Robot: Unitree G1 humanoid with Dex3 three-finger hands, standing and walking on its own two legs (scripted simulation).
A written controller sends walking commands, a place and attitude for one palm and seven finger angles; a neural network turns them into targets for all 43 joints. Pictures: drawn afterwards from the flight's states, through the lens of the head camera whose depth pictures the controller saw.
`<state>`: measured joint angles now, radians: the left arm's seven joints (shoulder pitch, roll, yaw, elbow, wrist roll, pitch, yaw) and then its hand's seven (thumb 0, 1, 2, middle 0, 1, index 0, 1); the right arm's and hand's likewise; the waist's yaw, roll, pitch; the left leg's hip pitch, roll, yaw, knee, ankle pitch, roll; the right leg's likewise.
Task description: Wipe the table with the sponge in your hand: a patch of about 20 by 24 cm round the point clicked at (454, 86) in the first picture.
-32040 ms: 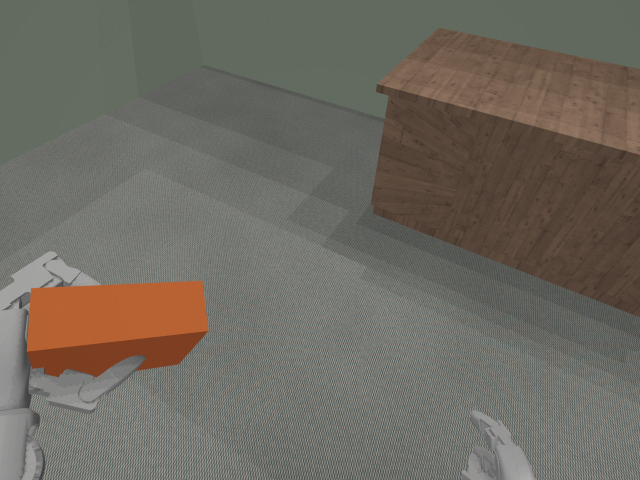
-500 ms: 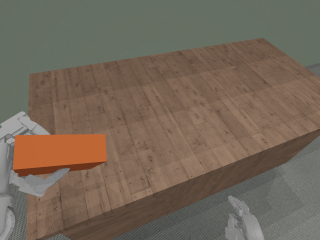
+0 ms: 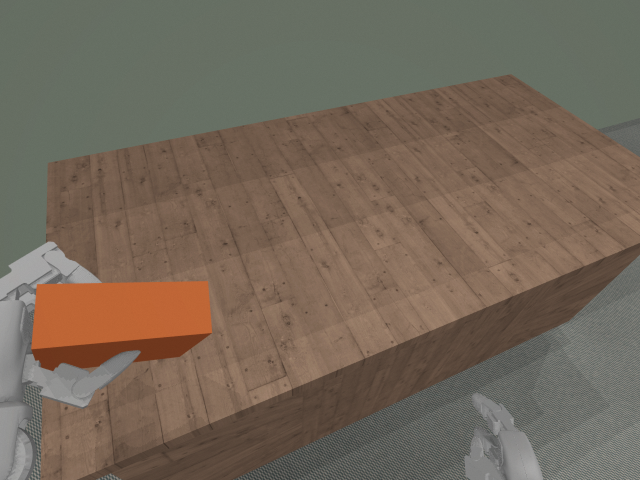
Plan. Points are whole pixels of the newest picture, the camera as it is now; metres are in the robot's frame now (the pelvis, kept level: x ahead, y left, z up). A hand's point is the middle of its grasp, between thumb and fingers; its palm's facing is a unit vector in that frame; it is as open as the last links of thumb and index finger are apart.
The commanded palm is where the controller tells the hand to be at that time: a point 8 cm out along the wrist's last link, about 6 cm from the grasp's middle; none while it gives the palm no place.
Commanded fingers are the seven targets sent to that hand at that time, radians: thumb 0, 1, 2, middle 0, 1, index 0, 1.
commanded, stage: come to a stop and stand still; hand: left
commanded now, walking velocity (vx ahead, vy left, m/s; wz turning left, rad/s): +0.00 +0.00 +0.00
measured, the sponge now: (148, 326) +0.23 +0.20 +0.12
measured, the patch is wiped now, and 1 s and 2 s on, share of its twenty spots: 0.00 0.00 0.00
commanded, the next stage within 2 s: look again from close up in 1.38 s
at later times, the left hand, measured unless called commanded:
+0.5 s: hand (68, 274) +0.24 +0.26 +0.19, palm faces +0.40 -0.81 -0.43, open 9.2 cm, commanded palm +0.17 +0.28 +0.17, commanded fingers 0.00 0.10 1.30 -1.20 -1.60 -1.20 -1.60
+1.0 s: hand (74, 328) +0.21 +0.25 +0.15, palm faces +0.39 -0.83 -0.38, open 9.2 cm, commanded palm +0.15 +0.28 +0.17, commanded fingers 0.00 0.10 1.30 -1.20 -1.60 -1.20 -1.60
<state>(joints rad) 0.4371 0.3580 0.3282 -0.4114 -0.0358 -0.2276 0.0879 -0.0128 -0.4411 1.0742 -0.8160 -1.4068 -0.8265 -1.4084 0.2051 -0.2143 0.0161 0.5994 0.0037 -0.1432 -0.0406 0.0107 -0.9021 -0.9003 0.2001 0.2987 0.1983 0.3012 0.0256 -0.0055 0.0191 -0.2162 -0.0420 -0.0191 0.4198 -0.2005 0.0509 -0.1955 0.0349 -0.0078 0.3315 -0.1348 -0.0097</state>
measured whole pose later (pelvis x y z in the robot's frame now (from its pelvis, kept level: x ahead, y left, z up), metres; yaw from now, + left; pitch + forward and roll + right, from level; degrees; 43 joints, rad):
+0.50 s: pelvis +0.01 +0.00 -0.01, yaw -1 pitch +2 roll -1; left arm 0.35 0.47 0.44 -0.45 -0.07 -0.28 0.09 -0.01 -0.44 1.07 -0.81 -1.41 -0.82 -1.41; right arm 0.24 -0.23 0.04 0.58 0.01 -0.18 0.02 0.01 -0.90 -0.90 0.20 0.30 0.20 0.30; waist 0.02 -0.03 0.02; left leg -0.28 -0.05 0.00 0.47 -0.24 0.05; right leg -0.29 0.03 0.01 0.45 -0.20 -0.01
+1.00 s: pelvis -0.01 +0.00 -0.01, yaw +0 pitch -1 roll -1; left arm 0.40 0.37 0.35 -0.43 -0.03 -0.16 0.10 -0.01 -0.44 1.07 -0.82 -1.41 -0.83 -1.41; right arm 0.17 -0.20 0.04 0.56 0.01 -0.10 -0.02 0.01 -0.90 -0.90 0.20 0.30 0.20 0.30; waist 0.04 -0.03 0.04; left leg -0.24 -0.06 -0.02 0.47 -0.22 0.05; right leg -0.25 0.02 -0.01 0.44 -0.19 -0.01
